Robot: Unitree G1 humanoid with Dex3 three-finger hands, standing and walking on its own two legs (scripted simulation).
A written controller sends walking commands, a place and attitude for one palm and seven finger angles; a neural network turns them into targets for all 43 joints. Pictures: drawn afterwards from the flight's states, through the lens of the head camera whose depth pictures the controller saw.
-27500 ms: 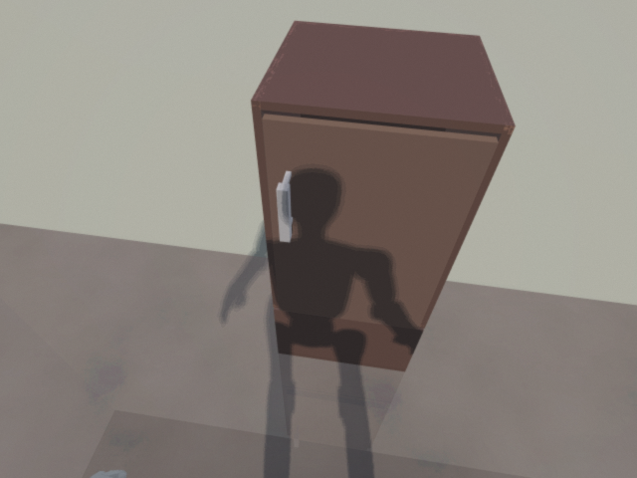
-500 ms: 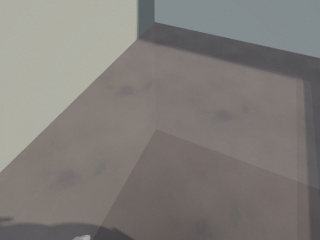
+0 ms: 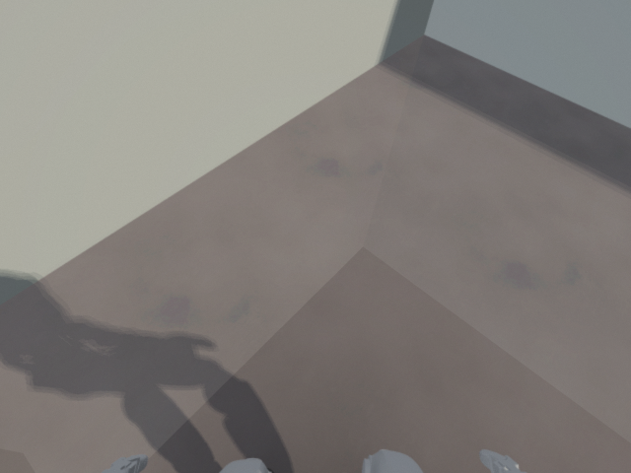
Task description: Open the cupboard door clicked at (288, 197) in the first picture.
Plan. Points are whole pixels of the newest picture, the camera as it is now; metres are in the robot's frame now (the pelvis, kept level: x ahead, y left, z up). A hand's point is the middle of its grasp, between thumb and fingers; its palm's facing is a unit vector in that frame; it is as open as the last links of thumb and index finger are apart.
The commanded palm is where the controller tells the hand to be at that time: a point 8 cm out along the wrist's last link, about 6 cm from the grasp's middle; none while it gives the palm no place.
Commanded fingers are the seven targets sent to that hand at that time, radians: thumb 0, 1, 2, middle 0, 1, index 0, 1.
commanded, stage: turn to face it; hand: left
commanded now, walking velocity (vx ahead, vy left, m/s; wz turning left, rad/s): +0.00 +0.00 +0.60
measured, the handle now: out of the picture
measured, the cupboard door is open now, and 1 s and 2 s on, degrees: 47 47 47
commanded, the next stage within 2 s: none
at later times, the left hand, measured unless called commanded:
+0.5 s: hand out of the picture +0.01 +0.16 -0.18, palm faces +0.35 -0.91 -0.21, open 7.4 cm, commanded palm none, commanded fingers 0.00 0.90 0.90 -0.20 -0.30 -0.20 -0.30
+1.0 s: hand out of the picture -0.01 +0.12 -0.15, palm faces +0.59 -0.76 -0.27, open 7.4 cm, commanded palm none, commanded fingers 0.00 0.90 0.90 -0.20 -0.30 -0.20 -0.30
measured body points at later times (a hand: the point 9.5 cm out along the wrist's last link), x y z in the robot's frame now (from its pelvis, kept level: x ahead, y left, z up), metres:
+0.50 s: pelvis +0.02 -0.04 -0.01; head +0.07 -0.01 +0.44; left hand -0.01 +0.20 -0.16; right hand +0.22 -0.26 -0.14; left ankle -0.01 +0.06 -0.74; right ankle +0.04 -0.17 -0.73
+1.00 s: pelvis +0.04 -0.09 +0.01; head +0.09 -0.06 +0.45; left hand -0.04 +0.16 -0.13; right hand +0.28 -0.24 -0.14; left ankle -0.04 +0.01 -0.67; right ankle +0.10 -0.19 -0.73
